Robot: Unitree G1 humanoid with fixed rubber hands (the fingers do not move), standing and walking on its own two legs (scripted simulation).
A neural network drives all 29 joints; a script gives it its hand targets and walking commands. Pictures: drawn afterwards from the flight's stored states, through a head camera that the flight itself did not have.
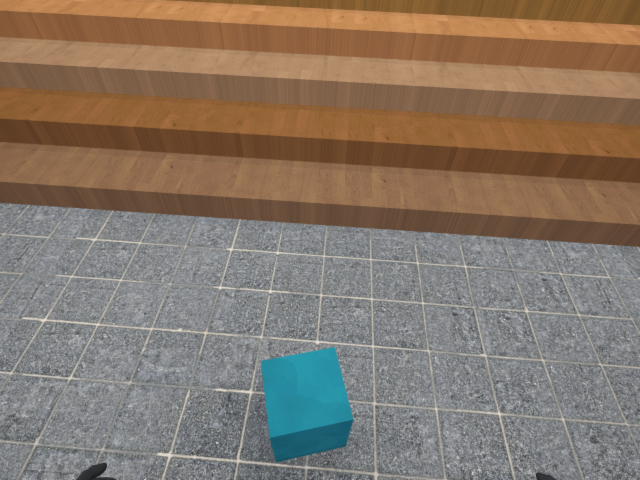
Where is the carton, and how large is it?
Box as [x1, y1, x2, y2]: [261, 347, 352, 461]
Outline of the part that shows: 334,347 261,361 269,435 276,461 345,445 352,422 352,416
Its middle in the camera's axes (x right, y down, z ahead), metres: -0.04 +0.46 +1.10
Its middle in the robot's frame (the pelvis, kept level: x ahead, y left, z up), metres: +0.44 +0.04 -0.66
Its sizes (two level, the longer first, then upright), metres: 0.210 0.200 0.250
